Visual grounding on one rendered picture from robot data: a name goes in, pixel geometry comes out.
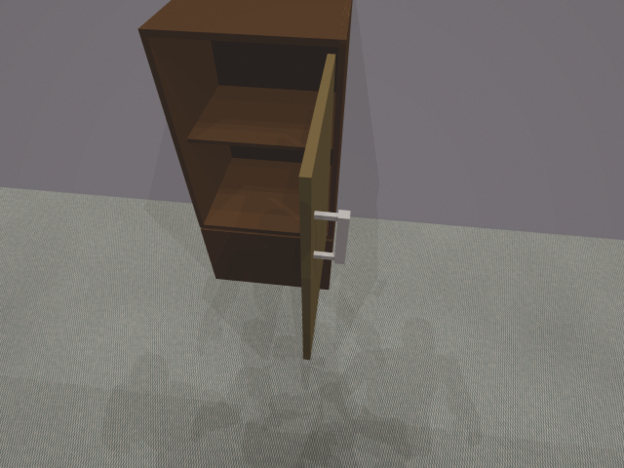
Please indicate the handle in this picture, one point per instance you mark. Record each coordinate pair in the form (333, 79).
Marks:
(343, 219)

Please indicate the cupboard door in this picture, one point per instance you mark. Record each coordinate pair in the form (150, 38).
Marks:
(314, 180)

